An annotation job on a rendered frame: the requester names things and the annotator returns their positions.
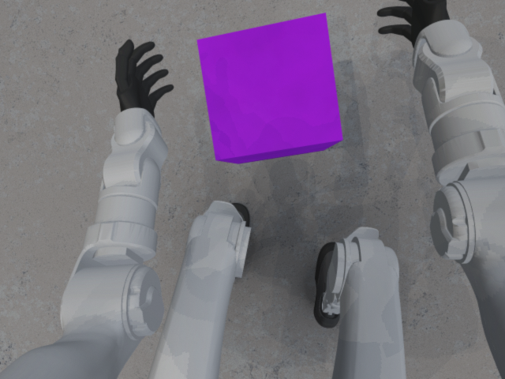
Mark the left robot upper arm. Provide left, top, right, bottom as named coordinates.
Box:
left=0, top=264, right=164, bottom=379

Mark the robot left hand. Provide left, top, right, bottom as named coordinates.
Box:
left=115, top=39, right=174, bottom=118

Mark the robot right forearm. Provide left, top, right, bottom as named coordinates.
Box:
left=413, top=20, right=505, bottom=186

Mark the right robot thigh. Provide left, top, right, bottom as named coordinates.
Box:
left=329, top=237, right=406, bottom=379

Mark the carton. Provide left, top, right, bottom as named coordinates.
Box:
left=197, top=13, right=343, bottom=164

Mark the robot left foot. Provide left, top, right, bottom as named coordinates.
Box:
left=232, top=203, right=250, bottom=278

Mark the right robot upper arm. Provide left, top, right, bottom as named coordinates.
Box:
left=430, top=177, right=505, bottom=379

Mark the robot right hand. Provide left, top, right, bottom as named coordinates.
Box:
left=377, top=0, right=450, bottom=48

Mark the robot left forearm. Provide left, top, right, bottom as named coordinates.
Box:
left=60, top=107, right=168, bottom=329

